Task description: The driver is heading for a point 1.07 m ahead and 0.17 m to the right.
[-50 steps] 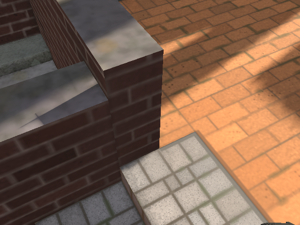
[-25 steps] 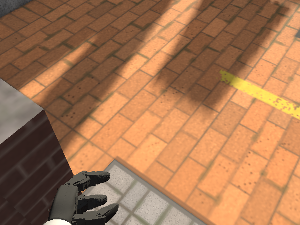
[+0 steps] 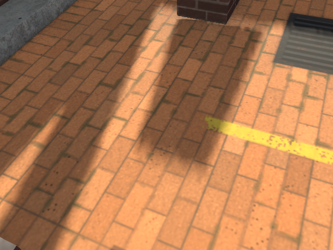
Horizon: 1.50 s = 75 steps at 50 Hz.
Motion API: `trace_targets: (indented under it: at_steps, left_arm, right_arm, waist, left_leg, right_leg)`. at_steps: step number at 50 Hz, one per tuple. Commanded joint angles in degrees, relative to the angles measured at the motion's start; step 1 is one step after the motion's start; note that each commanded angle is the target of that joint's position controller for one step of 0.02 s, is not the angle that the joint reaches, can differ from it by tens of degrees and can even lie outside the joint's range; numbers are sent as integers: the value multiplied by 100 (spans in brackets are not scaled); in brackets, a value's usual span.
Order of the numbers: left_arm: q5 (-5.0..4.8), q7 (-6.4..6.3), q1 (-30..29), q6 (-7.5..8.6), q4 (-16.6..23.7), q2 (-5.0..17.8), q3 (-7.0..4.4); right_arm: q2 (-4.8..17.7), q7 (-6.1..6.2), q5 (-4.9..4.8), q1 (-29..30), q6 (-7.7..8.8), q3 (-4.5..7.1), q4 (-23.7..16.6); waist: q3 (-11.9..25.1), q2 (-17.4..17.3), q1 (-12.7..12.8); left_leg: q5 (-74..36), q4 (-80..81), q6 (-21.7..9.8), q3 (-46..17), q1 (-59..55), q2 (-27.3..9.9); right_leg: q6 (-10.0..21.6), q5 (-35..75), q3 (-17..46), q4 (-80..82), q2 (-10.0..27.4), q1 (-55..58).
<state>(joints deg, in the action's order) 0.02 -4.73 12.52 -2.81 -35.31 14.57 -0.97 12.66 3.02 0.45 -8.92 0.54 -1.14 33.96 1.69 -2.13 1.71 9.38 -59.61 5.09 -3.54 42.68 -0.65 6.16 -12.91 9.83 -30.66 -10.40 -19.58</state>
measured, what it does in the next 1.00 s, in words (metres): walks ahead: left foot, then right foot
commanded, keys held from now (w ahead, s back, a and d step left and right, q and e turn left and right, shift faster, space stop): w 0.68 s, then w+e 0.32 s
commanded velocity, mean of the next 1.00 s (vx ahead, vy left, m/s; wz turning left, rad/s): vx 0.38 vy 0.00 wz -0.18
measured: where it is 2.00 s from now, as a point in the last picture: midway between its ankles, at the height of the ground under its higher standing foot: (198, 134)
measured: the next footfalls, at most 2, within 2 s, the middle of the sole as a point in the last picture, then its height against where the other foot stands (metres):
left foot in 0.26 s outside the picture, level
right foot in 0.78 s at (181, 232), level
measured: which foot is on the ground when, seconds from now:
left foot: up 0.00-0.24, down 0.26-0.78, up 0.80-1.00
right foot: down 0.00-0.28, up 0.30-0.76, down 0.78-1.00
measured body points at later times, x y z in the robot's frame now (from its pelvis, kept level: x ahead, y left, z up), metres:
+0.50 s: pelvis +0.21 +0.13 +0.01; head +0.22 +0.12 +0.46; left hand +0.37 +0.36 -0.10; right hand +0.24 -0.09 -0.13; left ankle +0.14 +0.20 -0.73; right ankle +0.24 -0.01 -0.61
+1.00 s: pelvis +0.52 +0.12 +0.01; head +0.54 +0.13 +0.46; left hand +0.60 +0.38 -0.13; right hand +0.64 -0.16 -0.08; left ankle +0.57 +0.28 -0.64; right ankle +0.53 +0.04 -0.73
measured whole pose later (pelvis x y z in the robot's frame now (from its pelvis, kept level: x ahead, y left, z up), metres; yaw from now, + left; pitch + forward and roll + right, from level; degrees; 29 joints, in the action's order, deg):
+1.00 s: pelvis +0.52 +0.12 +0.01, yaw -8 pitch +3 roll -2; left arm -0.8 0.4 19.4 3.7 -49.2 13.9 -3.6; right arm 14.7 0.7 0.6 -11.7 7.1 1.9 39.5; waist 1.6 -1.2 1.5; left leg 14.6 -69.1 0.2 -5.0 40.1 -6.1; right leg 6.2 -8.6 2.2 -20.5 -7.6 -15.4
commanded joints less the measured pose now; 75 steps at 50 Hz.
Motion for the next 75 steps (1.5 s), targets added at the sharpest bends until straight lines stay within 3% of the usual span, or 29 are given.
trace_targets:
  at_steps: [1,2,4,9,13,14,15,16,18,20,26,29,37,38,39,40,41,43,45,50,52,54,59,60,61,62,64,67,75]
  left_arm:
    - [49,25,302,71,287,587,-149]
    - [303,565,663,591,13,772,-153]
    - [219,891,525,929,-55,866,-238]
    - [209,736,19,965,-148,803,-161]
    - [332,804,273,887,-719,725,-153]
    - [377,785,556,941,-895,467,-131]
    - [434,749,1109,1078,-632,-142,23]
    - [411,769,63,1152,-503,412,-107]
    - [317,604,-461,1143,-510,380,-112]
    - [529,611,-519,1022,-622,293,-116]
    - [340,790,-1061,866,-585,-94,-48]
    - [277,954,-1765,762,-481,-297,27]
    - [83,782,-2130,715,-334,320,-211]
    - [-279,642,-1474,781,-458,528,-309]
    - [-254,549,-411,810,-748,660,-402]
    - [-119,471,1095,746,-976,1001,-505]
    - [-166,531,1288,750,-1138,1097,-490]
    - [-199,433,492,716,-979,571,-408]
    - [-84,466,-226,807,-776,371,-326]
    - [-83,485,-364,845,-583,687,-405]
    - [-154,433,7,792,-657,864,-493]
    - [-264,404,498,769,-724,1019,-553]
    - [-181,364,745,573,-593,678,-484]
    - [-77,396,706,584,-486,303,-364]
    - [-17,420,1277,676,-326,-105,-238]
    - [-142,447,1406,732,-239,365,-291]
    - [-128,421,564,648,-235,867,-474]
    - [-117,458,223,415,-65,617,-523]
    - [-123,651,-823,414,226,222,-376]
  right_arm:
    - [456,-99,-34,527,165,172,-478]
    - [348,-331,397,603,329,100,-419]
    - [549,-383,463,327,296,158,-145]
    - [350,-469,315,954,445,43,-334]
    - [547,-566,105,255,707,137,-195]
    - [725,-524,147,-529,798,216,14]
    - [1411,-463,162,-1815,788,344,350]
    - [1436,-459,309,-2496,776,398,511]
    - [890,-444,308,-1701,764,292,641]
    - [33,-468,185,-1036,712,19,637]
    - [417,-595,384,-1468,682,241,1054]
    - [409,-706,274,-1900,653,266,1359]
    - [1025,-683,330,-2559,632,460,1850]
    - [907,-204,-308,-1918,480,537,1550]
    - [969,-15,-242,-1706,475,476,1493]
    - [906,18,-45,-1544,558,446,1292]
    - [-11,-121,14,-2479,642,203,1329]
    - [781,-282,-237,-1013,894,416,766]
    - [691,-244,-25,-871,861,401,594]
    - [496,-215,116,-508,657,344,133]
    - [221,-245,165,112,641,251,41]
    - [396,-258,-34,402,583,292,-14]
    - [801,-200,-64,-111,572,580,44]
    - [1078,-156,18,-907,611,675,98]
    - [1533,-128,117,-1391,573,753,139]
    - [1600,-178,26,-1614,575,828,285]
    - [949,-145,12,-1116,515,661,171]
    - [523,-148,118,-456,492,541,270]
    - [1074,-138,-68,-607,540,799,742]
  waist:
    - [465,803,246]
    - [-388,551,304]
    - [-397,548,301]
    - [-119,695,387]
    - [56,593,-169]
    - [510,145,-410]
    - [1988,-1564,-445]
    - [1010,-878,-1103]
    - [137,-170,-773]
    - [175,-78,-287]
    - [360,3,-299]
    - [16,-104,-450]
    - [-67,-491,-54]
    - [-190,-535,253]
    - [394,-602,791]
    - [1491,2,1244]
    - [2317,1503,510]
    - [777,1027,497]
    - [167,-90,-157]
    - [-354,186,-540]
    - [-171,367,-185]
    - [78,530,-8]
    - [521,616,-351]
    - [981,235,-743]
    - [1558,-1321,-562]
    - [1870,-2035,-567]
    - [752,-586,-756]
    - [10,-524,-335]
    - [-117,-163,-446]
  left_leg:
    - [218,550,-109,-44,245,-144]
    - [342,130,-89,-229,1099,-323]
    - [536,377,-126,-262,1332,-361]
    - [977,1716,-253,368,-737,-7]
    - [-297,2901,-710,588,-3184,92]
    - [-401,3106,-1048,201,-4179,-190]
    - [-1359,3258,-2907,-2554,-6675,-1770]
    - [-513,3935,-2938,-4084,-6667,-2116]
    - [730,4223,-2249,-2583,-5317,-1824]
    - [-204,4626,-2152,-1730,-4232,-1481]
    - [-3008,4741,-1894,-443,-4320,-975]
    - [-3413,5033,-1537,-9,-3475,-716]
    - [-5960,4265,-725,315,-4657,-1054]
    - [-7251,3372,-649,281,-4583,-1032]
    - [-7407,2113,-525,237,-3822,-1012]
    - [-4586,-10,-459,387,-2293,-605]
    - [2431,-2284,-132,-78,6,449]
    - [1368,-2631,-602,-487,801,47]
    - [779,-2119,-667,-311,86,-350]
    - [-63,28,-321,114,-740,-667]
    - [-1108,1466,-223,357,-1790,-336]
    - [-1517,2129,-111,212,-2133,-110]
    - [-319,3063,-397,81,-2982,-109]
    - [71,3093,-780,-701,-4145,-948]
    - [119,3422,-1514,-2732,-5816,-2290]
    - [1668,3949,-1974,-4489,-6021,-2684]
    - [1467,4020,-1645,-2730,-4923,-2077]
    - [-170,4416,-1455,-1173,-3288,-1457]
    - [-1180,4752,-1394,355,-3598,-1504]
  right_leg:
    - [567,1269,1631,675,1749,1316]
    - [1012,-1140,2238,755,2108,1106]
    - [1062,-2417,2911,1107,2242,1259]
    - [807,-1863,2184,1138,1873,601]
    - [576,-565,1601,281,1526,-138]
    - [172,-58,970,-948,905,-393]
    - [-555,-1329,283,-2798,-17,-2070]
    - [-759,-1872,277,-4383,53,-3974]
    - [-447,-342,-3,-5629,770,-4596]
    - [-359,405,-102,-5168,1141,-3726]
    - [-628,1036,-948,-3292,1384,-3789]
    - [-538,1843,-1341,-1742,1250,-2575]
    - [-52,1505,-1475,-394,673,-1160]
    - [96,787,-1828,-161,345,-615]
    - [368,1258,-1407,-42,610,1009]
    - [962,2016,-29,-423,1704,3456]
    - [2131,1277,2829,-19,3172,5285]
    - [1587,-636,2713,1504,2603,3289]
    - [1338,-23,1955,2005,2341,1353]
    - [1130,1272,434,2144,1540,-894]
    - [875,1306,-35,1927,1139,-1299]
    - [801,849,235,1714,1300,-903]
    - [252,-71,988,-2,1398,50]
    - [-28,-590,562,-1511,1044,-649]
    - [-390,-2074,-168,-3480,492,-2293]
    - [-435,-1855,-52,-4683,829,-3250]
    - [-578,-807,-253,-5111,1278,-3410]
    - [-682,-358,-259,-4251,1516,-2481]
    - [-519,938,-640,-1686,1538,-2027]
